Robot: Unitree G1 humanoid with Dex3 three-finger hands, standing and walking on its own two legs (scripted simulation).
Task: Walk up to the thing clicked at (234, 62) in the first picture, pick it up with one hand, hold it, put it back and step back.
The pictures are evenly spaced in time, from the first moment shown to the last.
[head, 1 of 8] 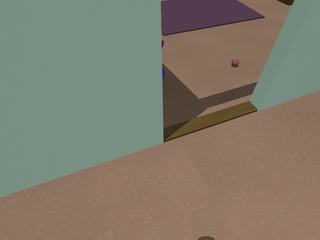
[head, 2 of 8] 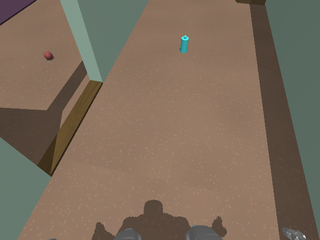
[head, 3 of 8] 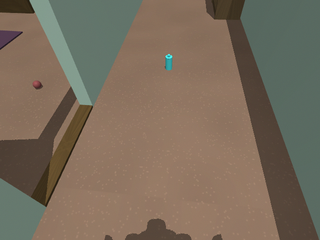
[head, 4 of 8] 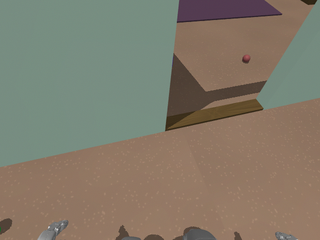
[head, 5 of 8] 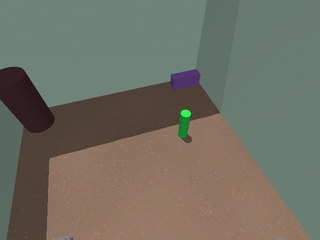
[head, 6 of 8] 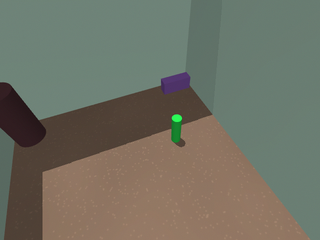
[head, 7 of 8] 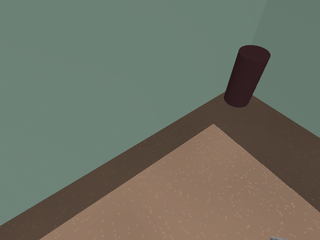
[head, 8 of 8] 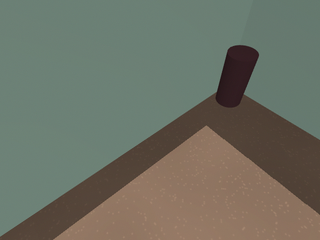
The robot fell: no
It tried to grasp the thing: no
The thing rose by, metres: 0.00
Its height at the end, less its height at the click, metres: +0.00
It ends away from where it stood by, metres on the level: 0.00
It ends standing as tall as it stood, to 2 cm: yes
